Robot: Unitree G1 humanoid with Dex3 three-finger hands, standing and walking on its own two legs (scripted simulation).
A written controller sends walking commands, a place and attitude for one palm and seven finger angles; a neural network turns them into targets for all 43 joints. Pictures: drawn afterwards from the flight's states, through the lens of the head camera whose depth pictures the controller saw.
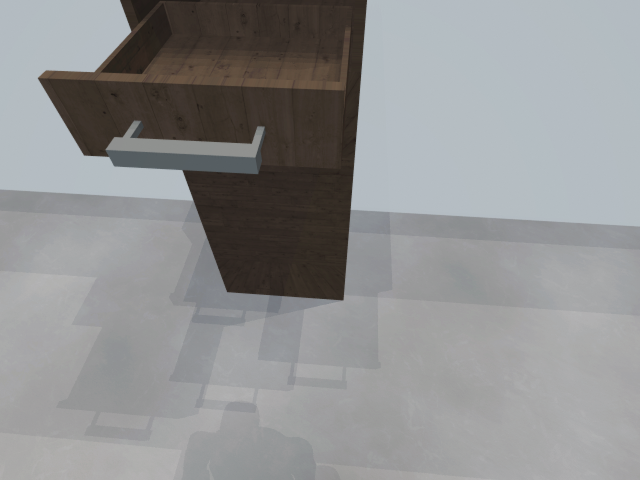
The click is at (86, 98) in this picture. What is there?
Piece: drawer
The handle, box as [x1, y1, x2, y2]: [106, 121, 265, 173]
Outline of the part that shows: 106,148 106,151 114,166 257,173 261,162 259,150 265,132 264,127 257,126 251,144 144,139 136,137 143,127 141,121 134,121 122,137 114,137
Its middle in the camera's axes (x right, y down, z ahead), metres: -0.17 -0.12 +0.50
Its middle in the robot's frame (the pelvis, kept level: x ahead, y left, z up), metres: +0.48 +0.19 +0.16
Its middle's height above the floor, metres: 0.94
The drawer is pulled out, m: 0.30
